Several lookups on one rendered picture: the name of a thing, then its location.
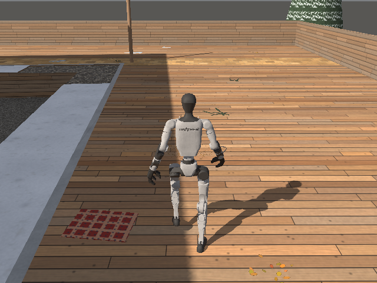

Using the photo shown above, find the left robot upper arm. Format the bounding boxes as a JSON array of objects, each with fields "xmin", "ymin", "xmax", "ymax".
[{"xmin": 159, "ymin": 119, "xmax": 177, "ymax": 152}]

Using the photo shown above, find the robot right forearm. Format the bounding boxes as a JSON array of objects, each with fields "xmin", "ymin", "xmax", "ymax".
[{"xmin": 213, "ymin": 141, "xmax": 224, "ymax": 159}]

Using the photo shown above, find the robot head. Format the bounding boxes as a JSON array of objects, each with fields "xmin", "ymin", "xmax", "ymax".
[{"xmin": 179, "ymin": 93, "xmax": 199, "ymax": 122}]

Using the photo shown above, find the left robot hand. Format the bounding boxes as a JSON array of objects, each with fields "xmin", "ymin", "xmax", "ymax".
[{"xmin": 147, "ymin": 169, "xmax": 161, "ymax": 185}]

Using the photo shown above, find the robot left forearm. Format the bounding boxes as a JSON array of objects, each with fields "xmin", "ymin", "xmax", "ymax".
[{"xmin": 150, "ymin": 143, "xmax": 164, "ymax": 171}]

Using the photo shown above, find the robot right shin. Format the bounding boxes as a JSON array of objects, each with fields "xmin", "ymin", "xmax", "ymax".
[{"xmin": 197, "ymin": 203, "xmax": 207, "ymax": 245}]

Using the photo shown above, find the right robot hand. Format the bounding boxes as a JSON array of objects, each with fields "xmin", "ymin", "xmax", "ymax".
[{"xmin": 211, "ymin": 157, "xmax": 225, "ymax": 167}]

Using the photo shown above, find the right robot upper arm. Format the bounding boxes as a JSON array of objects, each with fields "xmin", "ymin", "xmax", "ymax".
[{"xmin": 201, "ymin": 119, "xmax": 219, "ymax": 150}]

